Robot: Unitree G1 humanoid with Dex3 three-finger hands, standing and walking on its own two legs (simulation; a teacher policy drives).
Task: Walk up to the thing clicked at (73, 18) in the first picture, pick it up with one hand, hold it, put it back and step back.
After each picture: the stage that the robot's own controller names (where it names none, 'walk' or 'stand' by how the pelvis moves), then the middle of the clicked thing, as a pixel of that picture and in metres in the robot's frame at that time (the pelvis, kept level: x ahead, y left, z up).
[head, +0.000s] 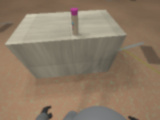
stand; (74, 22) +0.86 +0.19 +0.11
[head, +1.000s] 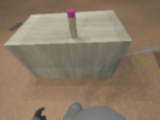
walk; (72, 25) +0.77 +0.21 +0.13
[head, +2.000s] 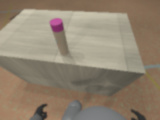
stand; (61, 39) +0.48 +0.24 +0.14
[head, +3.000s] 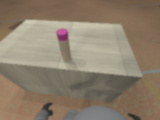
stand; (64, 47) +0.47 +0.20 +0.12
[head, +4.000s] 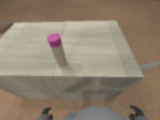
stand; (59, 53) +0.40 +0.22 +0.12
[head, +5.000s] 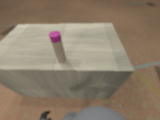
stand; (58, 48) +0.47 +0.25 +0.11
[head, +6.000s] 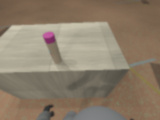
stand; (53, 49) +0.46 +0.27 +0.11
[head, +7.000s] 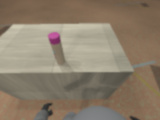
stand; (58, 50) +0.45 +0.24 +0.11
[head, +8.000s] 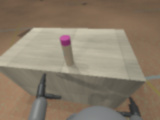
rise first; (67, 52) +0.46 +0.21 +0.11
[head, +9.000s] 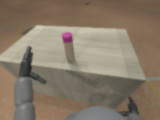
go down; (69, 49) +0.49 +0.19 +0.12
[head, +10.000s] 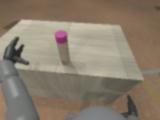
go down; (63, 50) +0.45 +0.19 +0.12
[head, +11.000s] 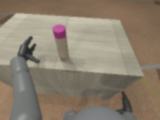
close in; (62, 45) +0.46 +0.19 +0.13
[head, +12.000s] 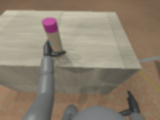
close; (55, 41) +0.47 +0.21 +0.16
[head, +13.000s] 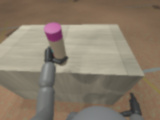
lift; (58, 48) +0.36 +0.18 +0.23
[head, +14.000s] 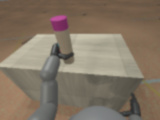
lift; (64, 43) +0.33 +0.16 +0.30
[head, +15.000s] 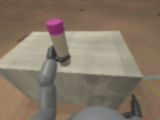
hold; (60, 46) +0.33 +0.17 +0.28
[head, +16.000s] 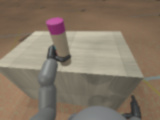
hold; (61, 46) +0.33 +0.17 +0.29
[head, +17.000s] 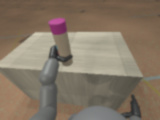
crouch; (63, 46) +0.33 +0.16 +0.28
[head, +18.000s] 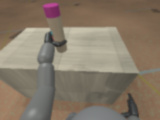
crouch; (57, 31) +0.43 +0.19 +0.30
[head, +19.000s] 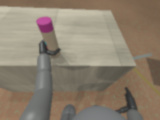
lower; (51, 41) +0.47 +0.22 +0.15
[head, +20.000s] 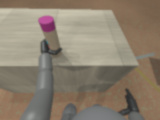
lower; (52, 40) +0.47 +0.21 +0.16
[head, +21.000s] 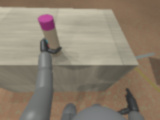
lower; (52, 39) +0.48 +0.21 +0.16
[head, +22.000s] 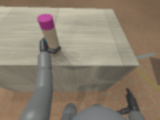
lower; (51, 38) +0.48 +0.22 +0.16
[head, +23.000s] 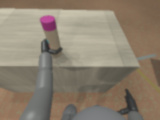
loosen; (53, 40) +0.47 +0.21 +0.16
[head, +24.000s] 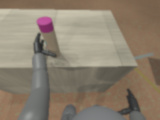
withdraw; (51, 41) +0.47 +0.22 +0.16
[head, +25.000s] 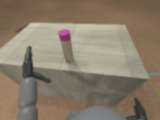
sink last; (67, 48) +0.46 +0.20 +0.13
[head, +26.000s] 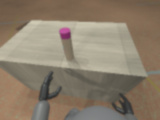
stand; (67, 46) +0.48 +0.21 +0.12
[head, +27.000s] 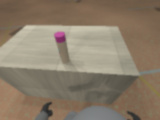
stand; (63, 49) +0.48 +0.22 +0.12
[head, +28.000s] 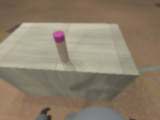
stand; (62, 48) +0.47 +0.23 +0.11
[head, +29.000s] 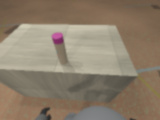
stand; (61, 50) +0.46 +0.23 +0.11
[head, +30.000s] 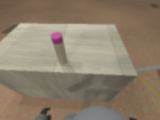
stand; (60, 50) +0.46 +0.23 +0.11
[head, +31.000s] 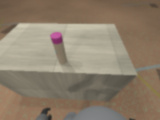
stand; (60, 50) +0.45 +0.24 +0.11
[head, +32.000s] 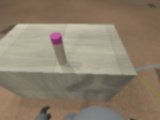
stand; (59, 50) +0.45 +0.23 +0.11
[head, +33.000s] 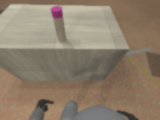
walk; (59, 26) +0.62 +0.26 +0.12
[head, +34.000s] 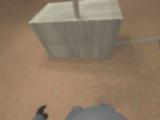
walk; (75, 6) +1.20 +0.23 +0.13
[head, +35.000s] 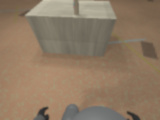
stand; (76, 4) +1.31 +0.25 +0.13
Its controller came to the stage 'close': yes
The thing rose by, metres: 0.21
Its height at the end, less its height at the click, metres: +0.00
